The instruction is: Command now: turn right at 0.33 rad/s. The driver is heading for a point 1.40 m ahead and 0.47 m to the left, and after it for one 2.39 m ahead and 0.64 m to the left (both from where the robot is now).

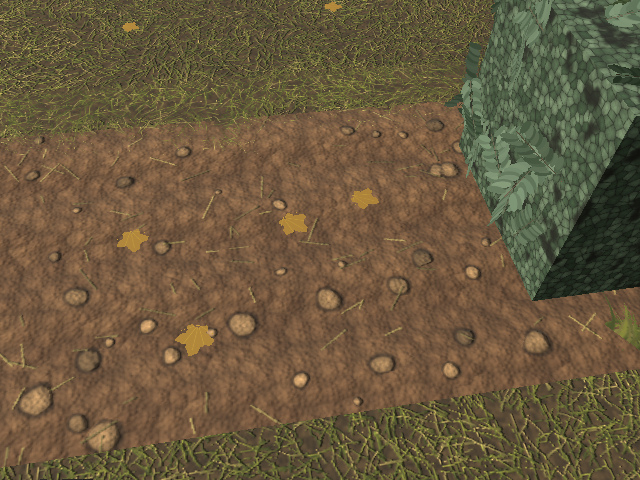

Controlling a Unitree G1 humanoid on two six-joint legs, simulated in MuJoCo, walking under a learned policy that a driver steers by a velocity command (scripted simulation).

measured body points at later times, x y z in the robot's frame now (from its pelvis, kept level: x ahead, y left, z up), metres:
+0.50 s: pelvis +0.01 -0.02 +0.00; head +0.02 -0.03 +0.45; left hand +0.15 +0.23 -0.11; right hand +0.13 -0.28 -0.12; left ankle +0.03 +0.11 -0.74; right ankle -0.03 -0.15 -0.74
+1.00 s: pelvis +0.03 +0.05 +0.01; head +0.05 +0.09 +0.45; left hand +0.12 +0.36 -0.10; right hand +0.20 -0.21 -0.08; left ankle +0.01 +0.11 -0.74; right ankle +0.05 -0.13 -0.66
